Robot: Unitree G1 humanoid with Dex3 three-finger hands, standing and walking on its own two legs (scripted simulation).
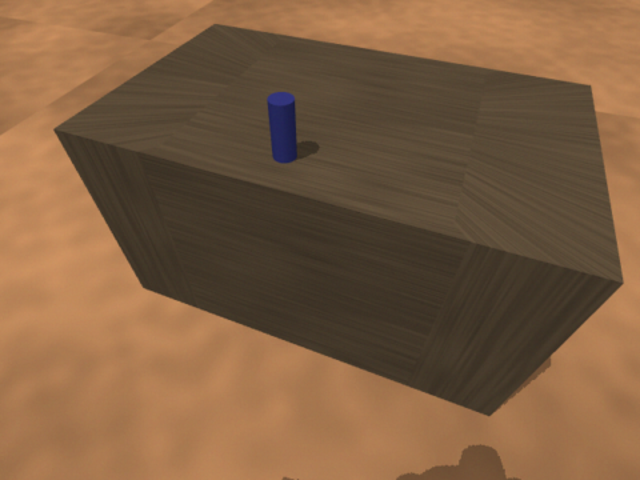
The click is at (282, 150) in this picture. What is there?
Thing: squat round
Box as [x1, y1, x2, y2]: [267, 92, 296, 162]
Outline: 276,92 269,95 267,98 273,158 276,161 289,162 296,157 294,97 286,92
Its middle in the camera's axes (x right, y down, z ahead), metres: -0.08 -0.24 +0.86
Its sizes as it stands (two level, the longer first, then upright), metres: 0.057 0.057 0.145
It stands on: a support 0.70 m high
